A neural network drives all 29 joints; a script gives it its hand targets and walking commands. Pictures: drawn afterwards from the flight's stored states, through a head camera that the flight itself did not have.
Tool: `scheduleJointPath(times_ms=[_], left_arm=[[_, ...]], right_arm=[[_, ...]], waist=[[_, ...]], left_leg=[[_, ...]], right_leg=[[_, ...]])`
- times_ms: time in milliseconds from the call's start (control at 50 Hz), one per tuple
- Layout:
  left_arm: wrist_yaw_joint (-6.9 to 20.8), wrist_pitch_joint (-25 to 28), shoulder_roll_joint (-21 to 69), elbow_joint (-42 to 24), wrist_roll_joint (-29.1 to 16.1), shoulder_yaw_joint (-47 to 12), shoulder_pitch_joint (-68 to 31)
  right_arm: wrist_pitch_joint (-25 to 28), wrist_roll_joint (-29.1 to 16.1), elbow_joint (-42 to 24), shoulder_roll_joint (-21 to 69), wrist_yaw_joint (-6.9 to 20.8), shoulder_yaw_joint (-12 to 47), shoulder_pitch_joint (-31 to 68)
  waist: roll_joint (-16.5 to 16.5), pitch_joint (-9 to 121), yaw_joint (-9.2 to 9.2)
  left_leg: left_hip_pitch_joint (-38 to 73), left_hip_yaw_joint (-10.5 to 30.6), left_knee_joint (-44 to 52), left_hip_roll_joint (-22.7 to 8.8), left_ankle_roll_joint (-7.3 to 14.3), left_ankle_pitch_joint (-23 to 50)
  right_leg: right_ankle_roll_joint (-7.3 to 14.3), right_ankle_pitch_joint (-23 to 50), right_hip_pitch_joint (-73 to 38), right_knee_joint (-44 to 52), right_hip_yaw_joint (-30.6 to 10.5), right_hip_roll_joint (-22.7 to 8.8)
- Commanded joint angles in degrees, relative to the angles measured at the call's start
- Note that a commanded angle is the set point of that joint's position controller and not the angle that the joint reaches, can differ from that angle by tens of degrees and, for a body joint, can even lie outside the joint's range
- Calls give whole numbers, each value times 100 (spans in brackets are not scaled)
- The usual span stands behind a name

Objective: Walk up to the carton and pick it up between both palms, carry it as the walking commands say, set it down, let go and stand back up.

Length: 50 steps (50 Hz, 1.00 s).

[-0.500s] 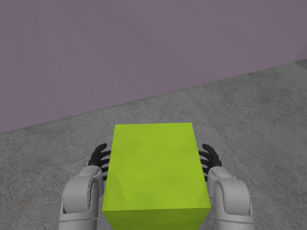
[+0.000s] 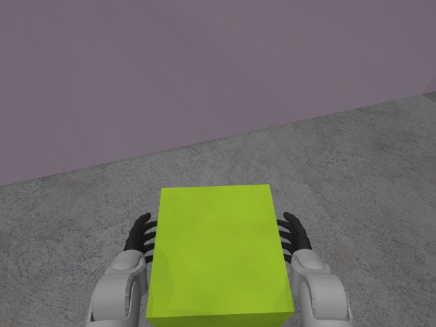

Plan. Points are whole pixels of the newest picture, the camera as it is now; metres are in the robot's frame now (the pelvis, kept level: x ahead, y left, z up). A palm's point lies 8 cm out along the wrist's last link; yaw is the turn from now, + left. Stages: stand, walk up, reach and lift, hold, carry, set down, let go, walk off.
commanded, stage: carry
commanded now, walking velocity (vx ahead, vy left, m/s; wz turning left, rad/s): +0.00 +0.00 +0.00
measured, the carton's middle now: (218, 267) +0.27 +0.00 -0.03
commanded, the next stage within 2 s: none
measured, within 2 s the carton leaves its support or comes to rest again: neither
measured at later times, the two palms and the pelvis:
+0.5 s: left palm (133, 281) +0.21 +0.14 +0.04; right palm (313, 281) +0.21 -0.15 +0.04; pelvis -0.06 +0.00 +0.01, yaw +0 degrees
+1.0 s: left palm (123, 288) +0.20 +0.16 +0.04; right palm (306, 285) +0.21 -0.13 +0.05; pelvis -0.06 +0.01 +0.01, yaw -1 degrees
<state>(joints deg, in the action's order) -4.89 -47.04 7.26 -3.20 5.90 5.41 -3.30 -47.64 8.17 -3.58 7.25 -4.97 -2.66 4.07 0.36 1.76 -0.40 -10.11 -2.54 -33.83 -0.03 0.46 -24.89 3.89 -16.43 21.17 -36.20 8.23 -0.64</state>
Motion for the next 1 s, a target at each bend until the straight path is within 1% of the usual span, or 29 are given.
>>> scheduleJointPath(times_ms=[0, 40, 100, 120, 160, 200, 280, 320, 340, 360, 380, 400, 420, 480, 520, 540, 560, 580, 620, 640, 680, 720, 740, 760, 860, 880, 920, 960, 980], left_arm=[[1246, 256, 4308, -484, -1154, -3281, -2606], [1269, 319, 4398, -727, -1302, -3550, -2720], [1286, 403, 4294, 42, -885, -3046, -2816], [1316, 392, 4280, -285, -1030, -3229, -3033], [1340, 693, 4050, 954, -432, -2503, -2845], [1352, 758, 4498, -219, -1049, -3312, -3429], [1376, 733, 4578, 401, -792, -2995, -3289], [1366, 663, 4608, -60, -1003, -3249, -3575], [1387, 717, 4502, 635, -624, -2790, -3410], [1382, 725, 4560, 20, -909, -3124, -3521], [1382, 651, 4616, 361, -850, -3047, -3406], [1387, 593, 4800, -122, -1058, -3352, -3314], [1392, 605, 4709, 307, -860, -3003, -3230], [1366, 363, 4757, -486, -1204, -3339, -3374], [1347, 308, 4589, 78, -948, -3020, -3108], [1347, 305, 4612, -536, -1178, -3320, -3178], [1335, 254, 4595, -162, -1050, -3139, -3086], [1327, 247, 4629, -668, -1205, -3371, -3136], [1330, 140, 4595, -354, -1115, -3224, -3167], [1335, 219, 4484, 1, -872, -2948, -3051], [1340, 229, 4546, -372, -1111, -3163, -3294], [1352, 358, 4463, 78, -801, -2814, -3140], [1345, 402, 4465, -138, -906, -2953, -3177], [1345, 316, 4675, -929, -1287, -3456, -3506], [1372, 473, 4472, 434, -744, -2834, -2960], [1386, 485, 4626, -142, -940, -3201, -2998], [1383, 510, 4662, -433, -1090, -3274, -3451], [1383, 434, 4669, -39, -908, -3014, -3307], [1354, 368, 4801, -720, -1250, -3418, -3437]], right_arm=[[352, -1200, -549, 4189, 1204, 2818, 2675], [431, -1370, -941, 4266, 1240, 3124, 3029], [504, -1035, -270, 4147, 1269, 2625, 3269], [516, -1130, -519, 4156, 1283, 2810, 3445], [787, -466, 891, 3975, 1309, 1884, 2943], [860, -1158, -326, 4537, 1345, 2858, 3696], [849, -939, 193, 4542, 1360, 2557, 3491], [788, -1138, -135, 4576, 1361, 2767, 3707], [827, -789, 688, 4507, 1383, 2273, 3415], [841, -1033, 40, 4545, 1373, 2647, 3526], [785, -1021, 251, 4593, 1379, 2576, 3509], [755, -1334, -557, 4721, 1377, 3010, 3745], [752, -1103, -27, 4590, 1386, 2652, 3568], [512, -1481, -838, 4648, 1331, 3084, 3727], [455, -1151, -182, 4422, 1307, 2707, 3316], [442, -1408, -676, 4578, 1304, 3074, 3487], [422, -1283, -403, 4467, 1297, 2844, 3401], [379, -1404, -777, 4508, 1294, 3012, 3323], [307, -1384, -660, 4517, 1286, 2955, 3618], [345, -1091, -73, 4412, 1304, 2631, 3277], [385, -1246, -472, 4452, 1289, 2809, 3456], [499, -982, -8, 4367, 1302, 2478, 3304], [550, -1147, -327, 4495, 1303, 2734, 3589], [446, -1469, -922, 4676, 1296, 3148, 3695], [631, -816, 273, 4365, 1273, 2473, 3166], [621, -1038, -156, 4599, 1305, 2789, 3112], [661, -1157, -416, 4638, 1310, 2872, 3427], [565, -1134, -174, 4648, 1322, 2774, 3541], [523, -1390, -795, 4665, 1297, 3054, 3516]], waist=[[-50, 2478, 12], [-127, 2348, 7], [-112, 1922, 7], [-115, 1622, 24], [23, 1704, 37], [-261, 1716, 21], [-38, 1565, 33], [84, 1783, 19], [147, 1675, 22], [145, 1660, 11], [22, 1758, 21], [-89, 1790, 42], [-74, 1928, 43], [-216, 2125, 15], [-130, 2125, 4], [-212, 2218, -9], [-102, 2285, -21], [-121, 2266, -2], [-145, 2245, -11], [-41, 2063, -10], [-79, 2049, -5], [-34, 2059, 7], [-231, 2017, -16], [-181, 2151, -5], [8, 2181, -12], [48, 2197, -5], [-80, 2030, -4], [-62, 1976, 2], [0, 2059, -12]], left_leg=[[14, 432, 405, -643, 186, 2114], [-54, 388, 409, -639, 176, 1932], [-344, 496, 789, -628, 202, 1063], [-497, 449, 777, -637, 193, 776], [-554, 515, 874, -648, 193, 811], [-605, 511, 835, -673, 168, 786], [-762, 489, 977, -617, 205, 453], [-678, 512, 980, -643, 187, 491], [-820, 520, 1017, -636, 199, 379], [-843, 516, 1003, -607, 175, 397], [-817, 474, 899, -574, 193, 399], [-705, 469, 850, -582, 193, 481], [-626, 474, 835, -600, 206, 531], [-672, 469, 807, -558, 229, 439], [-638, 502, 865, -582, 263, 490], [-584, 472, 804, -580, 252, 477], [-670, 479, 812, -578, 232, 585], [-604, 470, 809, -553, 254, 546], [-573, 468, 744, -532, 234, 596], [-676, 508, 861, -581, 245, 719], [-682, 550, 852, -604, 262, 674], [-510, 536, 807, -625, 242, 780], [-602, 515, 790, -588, 260, 725], [-575, 561, 788, -624, 207, 861], [-461, 521, 831, -596, 283, 805], [-507, 534, 868, -649, 268, 774], [-631, 590, 888, -674, 266, 939], [-640, 618, 919, -714, 305, 907], [-588, 649, 957, -750, 302, 1010]], right_leg=[[181, 3149, -1591, 383, -870, -940], [151, 3094, -1510, 429, -832, -921], [93, 1973, -1169, 820, -925, -891], [44, 1599, -964, 992, -935, -849], [58, 1527, -1096, 971, -938, -891], [27, 1390, -1048, 1038, -905, -856], [-14, 385, -904, 1367, -1072, -886], [-23, 342, -942, 1336, -1016, -854], [9, 99, -894, 1415, -1109, -901], [5, 77, -912, 1474, -1109, -903], [-19, 63, -922, 1493, -1161, -921], [-25, 55, -856, 1539, -1173, -925], [-4, 191, -885, 1525, -1139, -944], [-25, 190, -1072, 1551, -1168, -985], [5, 405, -1020, 1489, -1117, -943], [-19, 395, -1068, 1519, -1122, -960], [-9, 568, -1166, 1452, -1115, -950], [-34, 598, -1116, 1448, -1101, -941], [-27, 663, -1032, 1463, -1185, -1003], [-13, 657, -977, 1460, -1166, -1000], [-59, 625, -913, 1458, -1069, -907], [-22, 708, -827, 1462, -1101, -915], [-60, 563, -822, 1498, -1097, -944], [-45, 666, -877, 1423, -1092, -931], [-46, 961, -850, 1388, -1108, -936], [-61, 940, -929, 1328, -1073, -925], [-42, 1028, -828, 1283, -1013, -883], [-34, 908, -828, 1245, -1014, -860], [-27, 1047, -918, 1150, -939, -858]])
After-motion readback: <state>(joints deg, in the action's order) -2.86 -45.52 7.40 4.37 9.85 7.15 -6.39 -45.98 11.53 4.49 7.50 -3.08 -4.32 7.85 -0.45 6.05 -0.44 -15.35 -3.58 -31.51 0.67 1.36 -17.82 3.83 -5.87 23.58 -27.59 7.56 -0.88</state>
